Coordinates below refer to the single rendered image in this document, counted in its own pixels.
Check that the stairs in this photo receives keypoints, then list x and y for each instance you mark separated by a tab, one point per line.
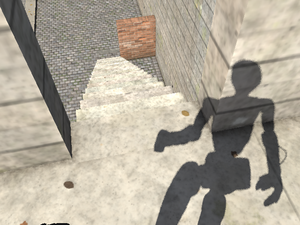
117	86

